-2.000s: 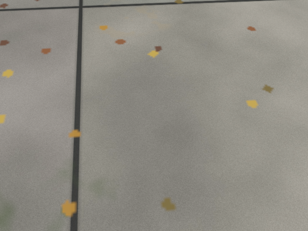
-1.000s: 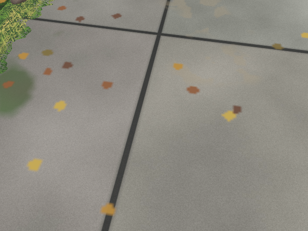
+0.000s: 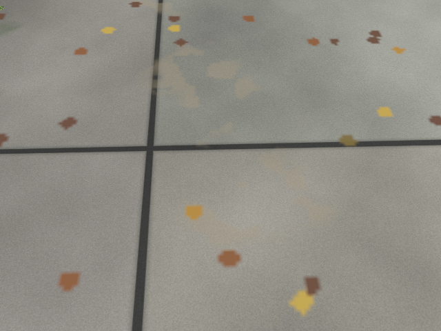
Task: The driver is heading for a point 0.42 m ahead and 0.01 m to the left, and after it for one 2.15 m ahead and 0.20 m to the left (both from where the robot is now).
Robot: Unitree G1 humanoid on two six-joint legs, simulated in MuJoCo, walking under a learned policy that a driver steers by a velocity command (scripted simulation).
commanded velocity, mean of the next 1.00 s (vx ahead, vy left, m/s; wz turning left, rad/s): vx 0.50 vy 0.00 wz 0.09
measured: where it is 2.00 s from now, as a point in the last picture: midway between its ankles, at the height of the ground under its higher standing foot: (216, 177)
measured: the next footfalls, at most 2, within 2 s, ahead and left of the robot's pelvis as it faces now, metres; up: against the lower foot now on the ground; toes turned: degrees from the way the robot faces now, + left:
right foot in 0.38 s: +0.32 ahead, -0.14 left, +0.00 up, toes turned -11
left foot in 0.92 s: +0.62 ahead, +0.03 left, +0.00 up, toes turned +12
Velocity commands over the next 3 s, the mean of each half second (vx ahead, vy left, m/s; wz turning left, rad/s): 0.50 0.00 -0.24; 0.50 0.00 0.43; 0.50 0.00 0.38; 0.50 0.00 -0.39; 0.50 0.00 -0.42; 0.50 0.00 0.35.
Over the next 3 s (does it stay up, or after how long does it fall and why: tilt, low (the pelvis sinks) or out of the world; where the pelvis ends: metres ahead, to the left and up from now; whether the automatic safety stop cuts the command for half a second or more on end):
stays up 1.56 0.07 -0.01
